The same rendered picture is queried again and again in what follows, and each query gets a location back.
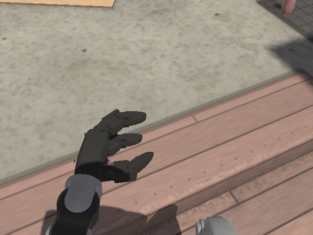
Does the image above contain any robot left hand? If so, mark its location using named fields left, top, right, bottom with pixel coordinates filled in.
left=73, top=109, right=154, bottom=183

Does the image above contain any robot left forearm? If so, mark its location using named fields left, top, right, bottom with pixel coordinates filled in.
left=45, top=173, right=102, bottom=235

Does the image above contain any right robot thigh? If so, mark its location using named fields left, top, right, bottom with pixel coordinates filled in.
left=195, top=216, right=238, bottom=235

